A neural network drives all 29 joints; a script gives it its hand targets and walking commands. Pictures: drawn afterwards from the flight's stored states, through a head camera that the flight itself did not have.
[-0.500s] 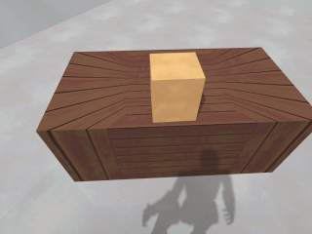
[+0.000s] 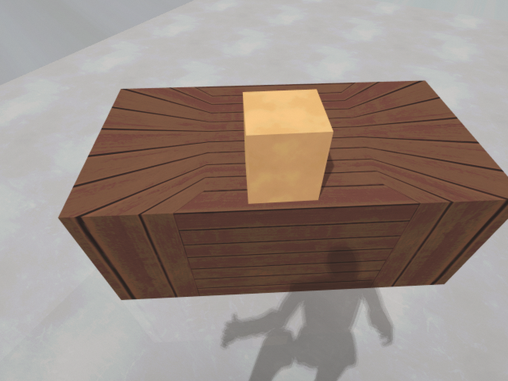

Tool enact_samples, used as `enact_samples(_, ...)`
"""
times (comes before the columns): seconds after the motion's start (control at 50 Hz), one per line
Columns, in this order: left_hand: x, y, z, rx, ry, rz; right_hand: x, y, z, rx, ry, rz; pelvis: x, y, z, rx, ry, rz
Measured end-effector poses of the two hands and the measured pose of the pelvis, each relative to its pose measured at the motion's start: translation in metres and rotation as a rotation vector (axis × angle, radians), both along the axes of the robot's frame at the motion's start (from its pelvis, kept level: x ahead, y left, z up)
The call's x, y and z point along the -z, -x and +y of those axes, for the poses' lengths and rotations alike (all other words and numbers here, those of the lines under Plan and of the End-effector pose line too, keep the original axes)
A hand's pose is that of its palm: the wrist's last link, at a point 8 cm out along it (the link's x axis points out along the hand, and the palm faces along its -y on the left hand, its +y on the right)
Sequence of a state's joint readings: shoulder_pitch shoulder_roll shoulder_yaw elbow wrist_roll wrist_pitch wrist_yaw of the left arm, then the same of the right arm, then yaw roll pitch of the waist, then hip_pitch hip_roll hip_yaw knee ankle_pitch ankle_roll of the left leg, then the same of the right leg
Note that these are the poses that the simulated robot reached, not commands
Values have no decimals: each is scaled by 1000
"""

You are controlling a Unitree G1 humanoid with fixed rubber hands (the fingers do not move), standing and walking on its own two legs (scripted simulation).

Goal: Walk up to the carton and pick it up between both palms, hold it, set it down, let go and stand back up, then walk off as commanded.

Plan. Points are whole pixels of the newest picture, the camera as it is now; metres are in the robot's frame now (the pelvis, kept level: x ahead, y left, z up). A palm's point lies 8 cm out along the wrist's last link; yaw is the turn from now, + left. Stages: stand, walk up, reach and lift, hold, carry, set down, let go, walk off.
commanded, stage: stand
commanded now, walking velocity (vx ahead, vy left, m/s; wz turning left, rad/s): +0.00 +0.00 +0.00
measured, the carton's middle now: (281, 147) +0.76 -0.07 -0.10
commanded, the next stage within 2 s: none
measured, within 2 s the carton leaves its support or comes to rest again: neither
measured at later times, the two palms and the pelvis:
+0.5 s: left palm out of the picture +0.09 +0.30 -0.10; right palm out of the picture +0.08 -0.31 -0.11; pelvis +0.00 +0.00 +0.00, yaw -1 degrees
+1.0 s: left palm out of the picture +0.09 +0.30 -0.10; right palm out of the picture +0.07 -0.32 -0.11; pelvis +0.00 -0.01 +0.00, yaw -1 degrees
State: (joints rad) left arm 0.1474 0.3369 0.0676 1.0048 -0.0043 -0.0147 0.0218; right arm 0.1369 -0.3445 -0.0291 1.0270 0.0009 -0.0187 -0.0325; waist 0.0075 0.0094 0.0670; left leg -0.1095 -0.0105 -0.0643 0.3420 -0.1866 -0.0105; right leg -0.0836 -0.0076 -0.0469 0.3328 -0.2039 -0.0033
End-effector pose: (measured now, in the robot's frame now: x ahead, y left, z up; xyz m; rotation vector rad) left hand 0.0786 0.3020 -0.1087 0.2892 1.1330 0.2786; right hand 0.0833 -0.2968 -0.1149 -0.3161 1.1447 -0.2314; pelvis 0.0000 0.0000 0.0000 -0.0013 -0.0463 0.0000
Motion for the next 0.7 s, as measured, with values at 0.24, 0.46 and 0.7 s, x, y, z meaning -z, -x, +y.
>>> enact_samples(0.24,-6,-13,2,31,-14,-22,-5,-7,-10,-4,13,-15,-1,-3,-2,6,-2,-1)
enact_samples(0.46,-7,-16,1,41,-20,-16,-4,-2,-15,3,17,-1,-1,-4,-4,11,-2,-1)
enact_samples(0.7,-7,-14,1,46,-24,-9,-4,4,-18,8,20,8,-1,-3,-6,16,-2,-2)
